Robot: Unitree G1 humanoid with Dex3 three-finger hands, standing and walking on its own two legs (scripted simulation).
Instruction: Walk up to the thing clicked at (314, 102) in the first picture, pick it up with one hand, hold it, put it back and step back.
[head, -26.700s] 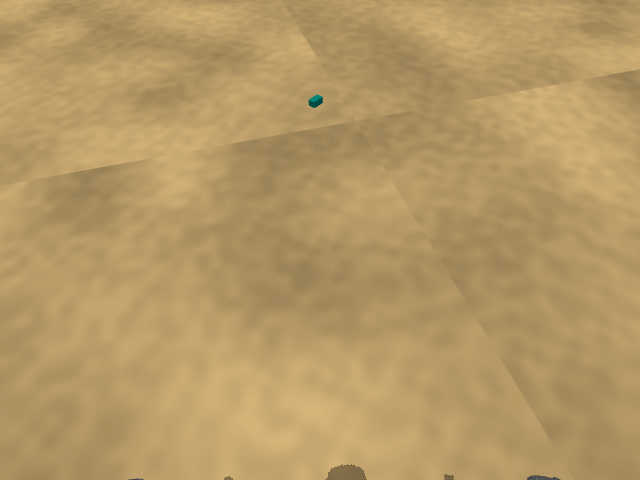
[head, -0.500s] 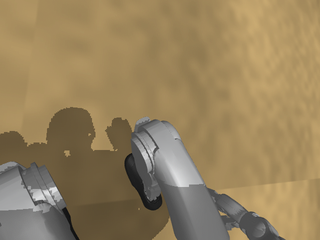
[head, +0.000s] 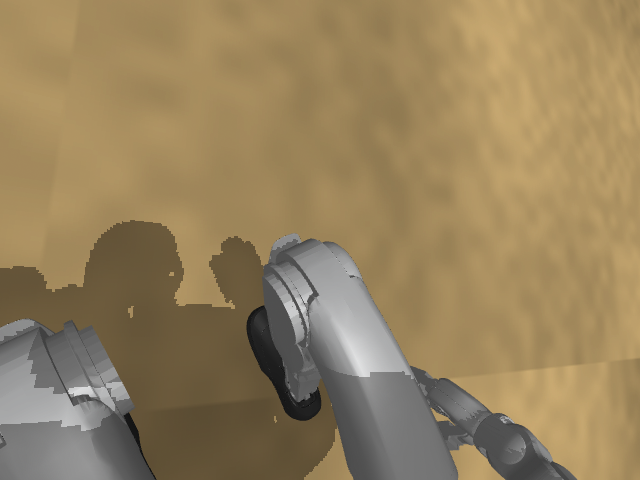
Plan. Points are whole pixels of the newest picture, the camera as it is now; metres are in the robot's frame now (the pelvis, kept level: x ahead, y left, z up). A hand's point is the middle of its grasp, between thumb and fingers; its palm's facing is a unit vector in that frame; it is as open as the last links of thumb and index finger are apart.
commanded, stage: close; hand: left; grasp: from above
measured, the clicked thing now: out of the picture +0.44 +0.35 -0.29
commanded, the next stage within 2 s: settle in 1.06 s
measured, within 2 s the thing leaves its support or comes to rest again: leaves its support in 1.36 s
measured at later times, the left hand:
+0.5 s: hand out of the picture +0.42 +0.35 -0.25, palm faces -0.44 -0.20 -0.87, open 9.4 cm
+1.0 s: hand out of the picture +0.43 +0.35 -0.25, palm faces -0.42 -0.19 -0.89, open 7.4 cm
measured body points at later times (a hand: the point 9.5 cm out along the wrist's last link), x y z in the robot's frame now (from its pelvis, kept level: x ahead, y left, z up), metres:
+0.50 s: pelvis +0.00 +0.00 +0.00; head +0.27 +0.14 +0.33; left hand +0.44 +0.35 -0.20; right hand +0.08 -0.25 -0.06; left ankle +0.07 +0.14 -0.27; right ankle +0.11 -0.13 -0.27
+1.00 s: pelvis +0.00 +0.00 +0.00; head +0.28 +0.14 +0.33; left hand +0.44 +0.35 -0.20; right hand +0.08 -0.26 -0.05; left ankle +0.07 +0.14 -0.27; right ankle +0.11 -0.13 -0.27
